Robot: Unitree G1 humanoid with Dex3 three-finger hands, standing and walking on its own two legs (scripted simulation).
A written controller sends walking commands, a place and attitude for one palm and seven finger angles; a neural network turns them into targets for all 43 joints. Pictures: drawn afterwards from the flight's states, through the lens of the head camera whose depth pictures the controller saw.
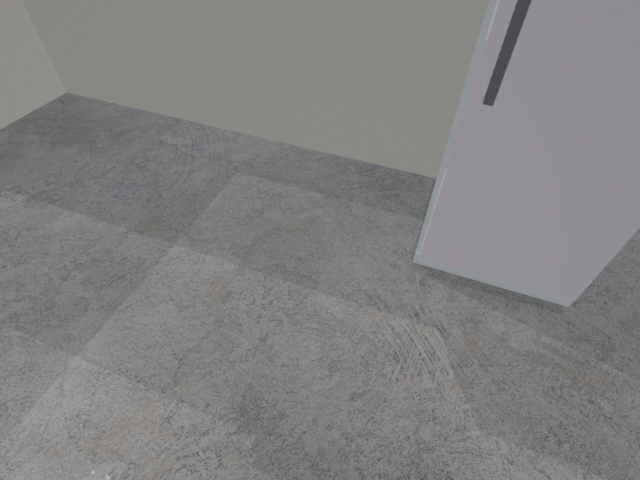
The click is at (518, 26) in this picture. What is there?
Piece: fridge door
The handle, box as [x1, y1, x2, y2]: [483, 0, 530, 105]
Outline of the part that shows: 530,0 518,0 516,3 483,100 484,104 492,105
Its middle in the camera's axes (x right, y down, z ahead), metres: +0.43 -0.46 +0.87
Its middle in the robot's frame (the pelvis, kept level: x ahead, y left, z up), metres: +1.00 -0.37 +0.16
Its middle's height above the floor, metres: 0.93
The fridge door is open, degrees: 0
